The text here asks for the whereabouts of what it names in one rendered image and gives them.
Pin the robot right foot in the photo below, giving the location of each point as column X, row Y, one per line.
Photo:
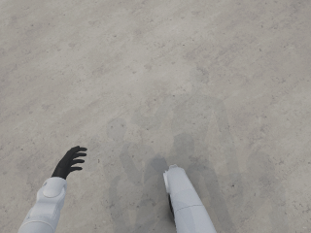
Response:
column 170, row 204

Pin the right robot thigh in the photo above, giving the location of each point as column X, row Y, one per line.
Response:
column 190, row 215

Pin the left robot hand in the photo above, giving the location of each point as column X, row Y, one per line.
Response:
column 63, row 168

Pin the left robot forearm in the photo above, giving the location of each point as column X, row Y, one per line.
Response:
column 44, row 216

